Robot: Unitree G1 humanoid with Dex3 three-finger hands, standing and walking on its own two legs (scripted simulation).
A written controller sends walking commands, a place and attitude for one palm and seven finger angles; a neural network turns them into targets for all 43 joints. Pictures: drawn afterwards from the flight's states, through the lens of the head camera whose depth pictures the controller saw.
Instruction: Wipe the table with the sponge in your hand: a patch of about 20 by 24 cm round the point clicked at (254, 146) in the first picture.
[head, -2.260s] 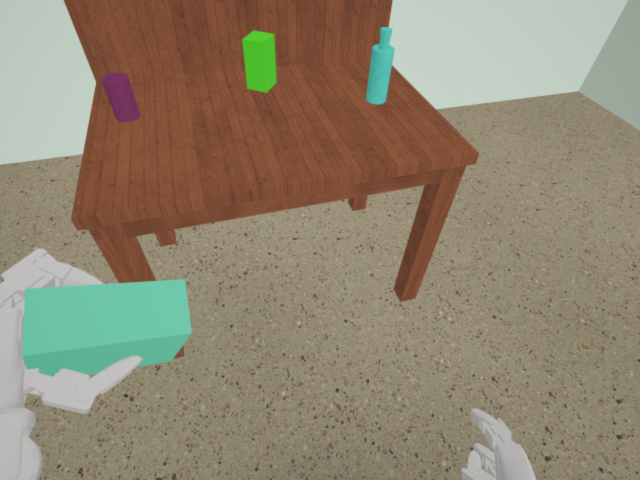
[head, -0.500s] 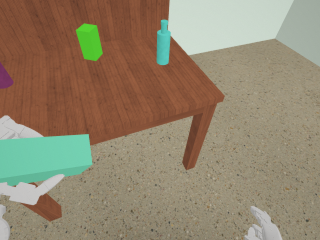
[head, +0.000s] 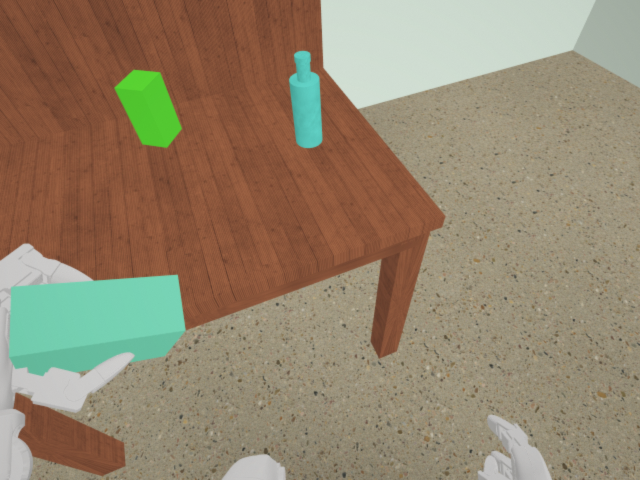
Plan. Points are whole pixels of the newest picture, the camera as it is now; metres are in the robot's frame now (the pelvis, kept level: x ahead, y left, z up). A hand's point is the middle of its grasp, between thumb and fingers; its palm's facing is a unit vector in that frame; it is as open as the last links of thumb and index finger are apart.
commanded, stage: take the last steps up to it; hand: left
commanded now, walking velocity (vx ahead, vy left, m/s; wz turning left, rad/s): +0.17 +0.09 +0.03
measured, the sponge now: (126, 324) +0.24 +0.20 +0.14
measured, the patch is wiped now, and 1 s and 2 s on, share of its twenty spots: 0.00 0.00 0.00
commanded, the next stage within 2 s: come to a stop and stand still in 0.10 s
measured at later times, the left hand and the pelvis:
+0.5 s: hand (113, 270) +0.28 +0.22 +0.16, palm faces +0.39 -0.81 -0.43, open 9.8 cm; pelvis +0.07 -0.01 +0.00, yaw -1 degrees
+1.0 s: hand (33, 319) +0.23 +0.28 +0.16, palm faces +0.35 -0.86 -0.38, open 9.8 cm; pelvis +0.02 +0.04 -0.01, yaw -1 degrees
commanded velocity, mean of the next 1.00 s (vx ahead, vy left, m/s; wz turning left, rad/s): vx -0.02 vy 0.04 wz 0.01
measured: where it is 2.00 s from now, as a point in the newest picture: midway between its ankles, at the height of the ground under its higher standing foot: outside the picture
